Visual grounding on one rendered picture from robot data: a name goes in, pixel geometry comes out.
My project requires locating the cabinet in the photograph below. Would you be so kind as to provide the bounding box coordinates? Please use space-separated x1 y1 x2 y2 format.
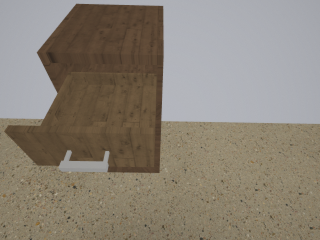
37 4 164 173

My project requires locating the drawer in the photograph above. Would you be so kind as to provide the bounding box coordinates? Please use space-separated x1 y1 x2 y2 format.
4 72 157 168

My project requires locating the handle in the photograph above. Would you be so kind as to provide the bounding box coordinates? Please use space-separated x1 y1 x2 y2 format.
58 150 110 172

